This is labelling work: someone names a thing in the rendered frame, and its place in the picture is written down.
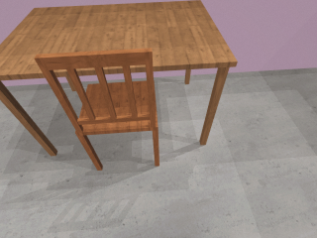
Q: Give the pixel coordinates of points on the table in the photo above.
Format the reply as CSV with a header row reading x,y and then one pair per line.
x,y
181,34

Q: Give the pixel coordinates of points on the chair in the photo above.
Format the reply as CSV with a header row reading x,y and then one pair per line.
x,y
107,107

